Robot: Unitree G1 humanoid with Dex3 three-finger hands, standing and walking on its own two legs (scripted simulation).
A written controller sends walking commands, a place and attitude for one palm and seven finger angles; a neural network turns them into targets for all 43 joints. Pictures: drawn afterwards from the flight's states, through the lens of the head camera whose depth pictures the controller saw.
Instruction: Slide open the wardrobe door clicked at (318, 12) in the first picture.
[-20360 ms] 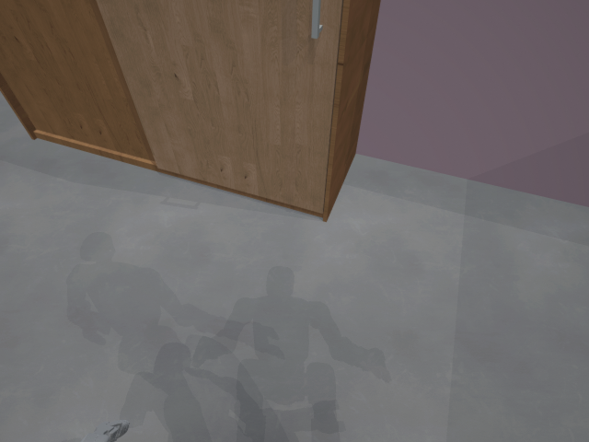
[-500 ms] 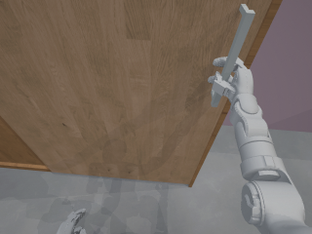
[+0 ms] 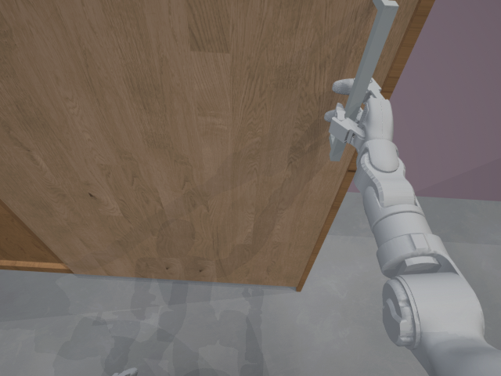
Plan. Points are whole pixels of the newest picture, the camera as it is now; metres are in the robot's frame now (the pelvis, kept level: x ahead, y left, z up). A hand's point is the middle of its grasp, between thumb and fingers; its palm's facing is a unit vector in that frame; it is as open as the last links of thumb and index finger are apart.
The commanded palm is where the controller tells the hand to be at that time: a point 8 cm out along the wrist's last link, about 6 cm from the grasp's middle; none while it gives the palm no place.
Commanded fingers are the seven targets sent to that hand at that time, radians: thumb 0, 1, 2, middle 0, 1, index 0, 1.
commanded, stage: tug the door sideways, standing still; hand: right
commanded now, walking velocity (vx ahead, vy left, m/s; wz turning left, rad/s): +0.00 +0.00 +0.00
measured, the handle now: (353, 90) +0.52 -0.13 +0.20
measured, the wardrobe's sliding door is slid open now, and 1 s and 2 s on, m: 0.00 0.01 0.17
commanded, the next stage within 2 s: step sideways, sliding the door along in 0.14 s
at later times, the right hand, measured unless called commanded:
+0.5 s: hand (334, 126) +0.47 -0.10 +0.17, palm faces +0.11 +0.98 -0.15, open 5.8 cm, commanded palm +0.44 -0.10 +0.18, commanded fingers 0.00 -0.90 -0.90 0.45 1.40 0.45 1.40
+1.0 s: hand (324, 121) +0.48 -0.09 +0.16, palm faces +0.38 +0.92 -0.12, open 6.1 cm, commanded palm +0.44 -0.05 +0.18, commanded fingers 0.00 -0.90 -0.90 0.45 1.40 0.45 1.40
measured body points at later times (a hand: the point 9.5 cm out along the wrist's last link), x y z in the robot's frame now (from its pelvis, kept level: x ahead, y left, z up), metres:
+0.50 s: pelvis +0.01 +0.03 -0.01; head +0.06 +0.05 +0.44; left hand +0.12 +0.26 -0.14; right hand +0.46 -0.15 +0.17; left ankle +0.01 +0.13 -0.72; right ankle -0.02 -0.12 -0.73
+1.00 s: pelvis +0.08 +0.15 -0.02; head +0.17 +0.15 +0.42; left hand +0.31 +0.31 -0.13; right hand +0.45 -0.13 +0.17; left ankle +0.16 +0.26 -0.73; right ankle +0.00 -0.07 -0.72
